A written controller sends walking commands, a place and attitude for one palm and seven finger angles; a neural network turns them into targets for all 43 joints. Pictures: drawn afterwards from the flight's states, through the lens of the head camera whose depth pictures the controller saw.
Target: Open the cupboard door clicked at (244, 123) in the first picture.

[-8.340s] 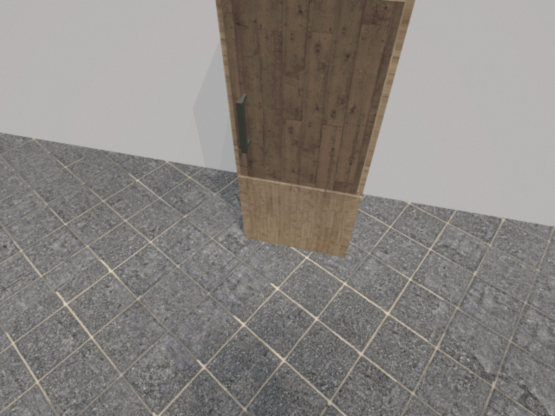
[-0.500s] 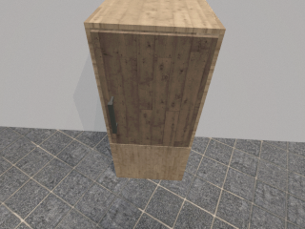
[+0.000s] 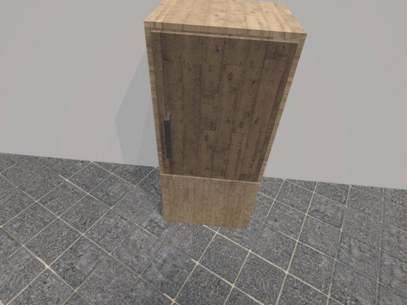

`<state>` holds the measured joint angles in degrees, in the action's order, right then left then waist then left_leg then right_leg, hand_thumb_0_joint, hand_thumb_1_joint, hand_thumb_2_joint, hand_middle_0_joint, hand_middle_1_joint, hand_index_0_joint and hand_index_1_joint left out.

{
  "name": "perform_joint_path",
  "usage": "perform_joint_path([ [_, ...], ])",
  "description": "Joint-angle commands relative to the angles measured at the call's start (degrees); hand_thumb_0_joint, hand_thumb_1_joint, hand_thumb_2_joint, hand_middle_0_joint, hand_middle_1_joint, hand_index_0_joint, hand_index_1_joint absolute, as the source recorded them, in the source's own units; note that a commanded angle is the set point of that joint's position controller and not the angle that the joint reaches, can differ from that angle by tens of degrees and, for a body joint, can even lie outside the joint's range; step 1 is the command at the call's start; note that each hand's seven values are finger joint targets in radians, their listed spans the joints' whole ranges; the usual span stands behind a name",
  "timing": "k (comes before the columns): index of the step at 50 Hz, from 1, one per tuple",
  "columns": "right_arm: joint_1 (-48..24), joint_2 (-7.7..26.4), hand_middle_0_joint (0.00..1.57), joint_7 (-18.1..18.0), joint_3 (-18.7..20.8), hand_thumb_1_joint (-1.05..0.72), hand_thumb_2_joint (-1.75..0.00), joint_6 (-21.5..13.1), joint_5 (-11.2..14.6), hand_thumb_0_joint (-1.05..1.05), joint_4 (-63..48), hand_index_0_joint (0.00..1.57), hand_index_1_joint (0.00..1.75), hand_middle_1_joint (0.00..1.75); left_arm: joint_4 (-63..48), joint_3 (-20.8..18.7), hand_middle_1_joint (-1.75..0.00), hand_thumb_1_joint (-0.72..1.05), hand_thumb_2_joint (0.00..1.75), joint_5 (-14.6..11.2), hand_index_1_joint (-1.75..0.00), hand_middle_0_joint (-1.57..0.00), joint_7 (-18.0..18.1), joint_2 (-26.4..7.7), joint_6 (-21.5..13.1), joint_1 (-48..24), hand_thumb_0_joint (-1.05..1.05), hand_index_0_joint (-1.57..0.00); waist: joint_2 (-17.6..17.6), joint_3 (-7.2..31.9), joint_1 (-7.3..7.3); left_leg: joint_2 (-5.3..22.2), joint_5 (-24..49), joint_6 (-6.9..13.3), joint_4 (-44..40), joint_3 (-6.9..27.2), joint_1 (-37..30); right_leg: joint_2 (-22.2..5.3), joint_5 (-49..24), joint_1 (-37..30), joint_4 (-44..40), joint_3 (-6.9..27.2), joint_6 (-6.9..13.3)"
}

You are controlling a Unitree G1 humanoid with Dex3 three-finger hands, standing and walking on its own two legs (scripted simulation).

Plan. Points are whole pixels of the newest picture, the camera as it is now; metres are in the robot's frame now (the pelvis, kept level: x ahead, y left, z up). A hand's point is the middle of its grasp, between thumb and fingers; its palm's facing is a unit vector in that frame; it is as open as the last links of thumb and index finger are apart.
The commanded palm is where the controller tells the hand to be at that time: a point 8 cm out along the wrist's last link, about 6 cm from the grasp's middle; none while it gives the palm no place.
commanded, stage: come to a stop and stand still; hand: left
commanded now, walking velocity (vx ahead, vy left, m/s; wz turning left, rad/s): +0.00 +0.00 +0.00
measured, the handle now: (169, 135) +0.72 +0.16 -0.10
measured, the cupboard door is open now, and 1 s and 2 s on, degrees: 0 0 0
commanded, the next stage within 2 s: look again from close up in 0.90 s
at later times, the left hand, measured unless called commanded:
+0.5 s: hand out of the picture -0.12 +0.19 -0.17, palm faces +0.02 -0.99 -0.13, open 7.3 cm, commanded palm none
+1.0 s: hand out of the picture -0.15 +0.16 -0.16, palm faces +0.04 -0.99 -0.11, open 7.3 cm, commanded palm none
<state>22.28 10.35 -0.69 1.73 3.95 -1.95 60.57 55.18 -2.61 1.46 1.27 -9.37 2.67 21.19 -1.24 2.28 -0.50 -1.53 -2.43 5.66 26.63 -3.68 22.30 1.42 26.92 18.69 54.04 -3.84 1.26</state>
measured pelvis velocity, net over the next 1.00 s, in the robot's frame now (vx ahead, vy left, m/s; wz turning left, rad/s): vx -0.11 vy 0.02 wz -0.02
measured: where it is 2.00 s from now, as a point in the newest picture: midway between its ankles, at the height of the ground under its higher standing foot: outside the picture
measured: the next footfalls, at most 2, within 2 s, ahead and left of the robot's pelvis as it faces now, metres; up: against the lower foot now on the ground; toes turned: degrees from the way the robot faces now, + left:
right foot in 0.06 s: -0.03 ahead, -0.10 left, +0.00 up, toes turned -5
left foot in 0.32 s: -0.04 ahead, +0.11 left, +0.00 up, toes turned -1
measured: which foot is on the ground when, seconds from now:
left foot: down 0.00-0.08, up 0.10-0.30, down 0.32-0.70, up 0.72-1.00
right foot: up 0.00-0.04, down 0.06-0.38, up 0.40-0.70, down 0.72-1.00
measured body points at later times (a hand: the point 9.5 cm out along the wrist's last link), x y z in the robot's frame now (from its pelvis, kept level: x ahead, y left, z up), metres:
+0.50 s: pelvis -0.12 +0.03 +0.02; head -0.13 +0.06 +0.46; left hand -0.12 +0.25 -0.15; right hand -0.14 -0.19 -0.13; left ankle -0.08 +0.11 -0.73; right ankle -0.13 -0.09 -0.67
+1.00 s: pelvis -0.11 +0.02 +0.02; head -0.11 +0.03 +0.47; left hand -0.15 +0.22 -0.15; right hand -0.11 -0.22 -0.13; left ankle -0.03 +0.13 -0.70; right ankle -0.15 -0.11 -0.73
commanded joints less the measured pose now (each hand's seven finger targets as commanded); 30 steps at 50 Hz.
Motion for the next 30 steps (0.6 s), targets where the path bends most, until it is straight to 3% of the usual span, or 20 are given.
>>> perform_joint_path([
  [1,-1.3,8.3,0.2,-1.0,2.5,-0.9,-0.9,-1.8,0.0,0.0,-4.9,0.2,0.3,0.3,3.1,0.0,-0.3,0.9,0.9,-0.7,-0.3,-0.2,-0.1,-2.1,0.9,16.6,0.0,-0.2,-5.0,-6.6,2.17,8.5,-33.2,-5.8,-22.1,14.9,0.7,3.0,5.3,-11.5,-31.1,-5.2,2.6],
  [2,0.0,7.5,0.2,-0.8,2.6,-0.9,-0.9,-1.1,0.5,0.0,-4.2,0.2,0.3,0.3,3.5,-0.1,-0.3,0.9,0.9,-0.6,-0.3,-0.2,0.3,-2.9,0.9,18.2,0.0,-0.2,-0.3,-7.2,2.26,5.2,-29.1,-8.3,-16.6,10.2,2.3,0.9,2.0,-14.9,-38.3,-1.2,4.3],
  [3,0.5,4.5,0.2,-0.9,2.3,-0.9,-0.9,-0.4,1.5,0.0,-4.4,0.2,0.3,0.3,2.7,-0.1,-0.3,0.9,0.9,0.0,-0.3,-0.2,1.1,-5.4,0.3,16.3,0.0,-0.2,8.3,-7.4,1.11,-0.1,-24.1,-9.2,-1.8,4.1,3.8,-8.9,8.0,-11.2,-46.1,12.6,7.9],
  [4,0.5,1.9,0.2,-1.0,2.6,-0.9,-0.9,0.1,1.2,0.0,-5.2,0.2,0.3,0.3,-0.1,-0.6,-0.3,0.9,0.9,0.8,-0.3,-0.2,1.7,-9.0,0.2,8.7,0.0,-0.2,18.0,-10.8,-0.77,-4.7,-19.3,-8.8,20.3,1.2,1.7,-20.4,12.1,3.9,-51.8,23.0,12.8],
  [5,1.1,6.3,0.2,-0.6,4.1,-0.9,-0.9,0.7,0.8,0.0,-6.2,0.2,0.3,0.3,-3.9,-0.6,-0.3,0.9,0.9,0.8,-0.3,-0.2,2.2,-9.2,-0.2,-3.2,0.0,-0.2,10.2,-13.3,-5.29,-3.4,-18.1,-7.7,36.2,5.0,3.3,-21.5,2.7,11.9,-50.3,19.6,13.9],
  [6,1.1,5.6,0.2,0.1,3.7,-0.9,-0.9,0.0,0.6,0.0,-4.5,0.2,0.3,0.3,-4.9,0.0,-0.3,0.9,0.9,-0.2,-0.3,-0.2,2.5,-6.2,-2.4,-8.2,0.0,-0.2,8.8,-12.3,-5.52,0.0,-13.7,-6.3,36.9,7.5,3.1,-16.8,2.5,13.7,-49.3,15.4,9.8],
  [7,1.7,4.5,0.2,0.6,3.3,-0.9,-0.9,-0.6,1.0,0.0,-4.0,0.2,0.3,0.3,-4.9,0.4,-0.3,0.9,0.9,-0.4,-0.3,-0.2,2.2,-6.0,-3.5,-8.3,0.0,-0.2,8.7,-12.3,-5.64,0.4,-11.6,-6.5,37.1,5.9,1.7,-14.9,1.6,13.4,-48.5,13.9,8.4],
  [8,1.9,5.0,0.2,0.8,3.3,-0.9,-0.9,-0.9,1.3,0.0,-4.7,0.2,0.3,0.3,-4.9,0.5,-0.3,0.9,0.9,-0.5,-0.3,-0.2,2.1,-6.2,-4.1,-7.9,0.0,-0.2,6.6,-12.0,-5.64,1.0,-10.6,-6.4,35.9,5.7,1.0,-13.8,-1.5,11.9,-47.5,11.8,8.1],
  [9,1.8,3.0,0.2,0.8,2.8,-0.9,-0.9,-1.7,1.5,0.0,-5.0,0.2,0.3,0.3,-4.0,0.6,-0.3,0.9,0.9,-0.1,-0.3,-0.2,2.0,-5.3,-4.4,-5.5,0.0,-0.2,8.1,-12.1,-4.62,1.3,-12.4,-6.2,30.4,4.0,1.7,-13.3,-3.3,8.1,-46.1,11.2,7.9],
  [12,-3.2,0.7,0.2,0.3,1.7,-0.9,-0.9,-3.2,1.6,0.0,-6.2,0.2,0.3,0.3,-0.7,0.3,-0.3,0.9,0.9,0.5,-0.3,-0.2,1.5,-6.3,-3.5,3.8,0.0,-0.2,7.9,-10.7,0.85,1.1,-18.1,-5.2,10.7,1.4,-1.3,-13.2,-3.1,-0.2,-41.7,13.6,8.2],
  [14,-0.1,-0.1,0.2,-0.1,1.0,-0.9,-0.9,-3.8,1.5,0.0,-4.6,0.2,0.3,0.3,0.1,0.3,-0.3,0.9,0.9,0.4,-0.3,-0.2,1.4,-6.2,-2.8,4.4,0.0,-0.2,7.1,-9.4,-0.04,0.8,-14.1,-4.6,-2.8,1.7,-11.0,-10.4,1.2,3.4,-37.2,12.0,5.1],
  [15,1.6,0.8,0.2,-0.4,0.8,-0.9,-0.9,-4.5,1.5,0.0,-3.6,0.2,0.3,0.3,0.2,0.4,-0.3,0.9,0.9,0.1,-0.3,-0.2,1.2,-5.0,-2.5,4.9,0.0,-0.2,2.7,-8.0,-0.06,2.3,-13.0,-4.2,-5.8,3.9,-13.4,-7.8,0.0,3.9,-33.0,10.8,3.3],
  [16,1.7,2.8,0.2,-0.8,1.0,-0.9,-0.9,-5.1,1.1,0.0,-3.6,0.2,0.3,0.3,0.3,0.6,-0.3,0.9,0.9,-0.5,-0.3,-0.2,1.0,-3.4,-2.4,6.0,0.0,-0.2,-4.4,-6.8,0.79,8.0,-16.3,-2.4,-9.0,11.8,-12.0,-5.1,-3.3,3.9,-29.0,8.3,1.5],
  [17,1.0,5.2,0.2,-1.0,1.3,-0.9,-0.9,-5.1,0.6,0.0,-4.1,0.2,0.3,0.3,0.2,0.8,-0.3,0.9,0.9,-0.6,-0.3,-0.2,0.5,-2.3,-2.6,7.1,0.0,-0.2,-8.4,-5.8,1.55,13.2,-27.7,-0.1,-13.7,17.4,-6.9,-3.1,-3.6,1.2,-25.6,3.7,0.2],
  [18,0.6,8.0,0.2,-1.2,1.9,-0.9,-0.9,-5.0,0.3,0.0,-5.2,0.2,0.3,0.3,-0.6,0.6,-0.3,0.9,0.9,-0.1,-0.3,-0.2,0.2,-2.5,-2.7,6.9,0.0,-0.2,-7.8,-5.5,1.6,16.0,-35.7,1.7,-16.7,21.3,-2.3,-1.4,-3.9,-0.8,-20.0,1.3,-0.2],
  [19,-0.3,7.4,0.2,-1.2,1.8,-0.9,-0.9,-5.0,0.3,0.0,-3.8,0.2,0.3,0.3,0.4,0.3,-0.3,0.9,0.9,0.5,-0.3,-0.2,0.1,-2.8,-1.7,4.9,0.0,-0.2,-14.7,-6.3,0.76,16.0,-41.3,2.4,-21.5,26.5,-2.1,-0.2,-2.0,2.5,-10.9,0.9,0.0],
  [20,-1.0,7.3,0.2,-1.5,1.8,-0.9,-0.9,-4.7,0.5,0.0,-3.9,0.2,0.3,0.3,-0.2,0.0,-0.3,0.9,0.9,0.6,-0.3,-0.2,-0.1,-3.5,-1.2,3.7,0.0,-0.2,-12.0,-7.6,0.83,17.2,-39.6,3.6,-21.3,28.0,-1.6,-0.6,-2.3,6.2,-1.4,3.8,0.5],
  [23,-2.7,6.3,0.2,-1.4,1.4,-0.9,-0.9,-5.9,0.6,0.0,-4.3,0.2,0.3,0.3,-0.6,-0.1,-0.3,0.9,0.9,0.5,-0.3,-0.2,-1.2,-2.3,-1.9,2.5,0.0,-0.2,-0.3,-8.1,2.23,16.5,-34.1,4.1,-19.9,22.7,-1.5,-2.0,-7.3,10.8,6.2,4.7,0.3],
  [27,1.4,6.0,0.2,-1.4,2.0,-0.9,-0.9,-6.3,0.1,0.0,-2.3,0.2,0.3,0.3,-1.2,-0.2,-0.3,0.9,0.9,0.4,-0.3,-0.2,-2.0,-1.8,-2.2,-0.1,0.0,-0.2,-6.7,-7.6,-0.21,15.2,-34.8,3.5,-20.1,19.9,-5.7,-3.1,-5.1,10.0,-2.5,2.0,0.2],
  [30,1.3,6.8,0.2,-1.3,2.5,-0.9,-0.9,-5.8,-0.3,0.0,-2.2,0.2,0.3,0.3,-1.4,-0.1,-0.3,0.9,0.9,0.2,-0.3,-0.2,-2.0,-1.0,-2.1,0.2,0.0,-0.2,-8.0,-6.4,-0.16,14.9,-35.1,3.4,-19.9,18.8,-2.8,-2.2,-0.5,1.7,-13.0,0.0,0.6],
])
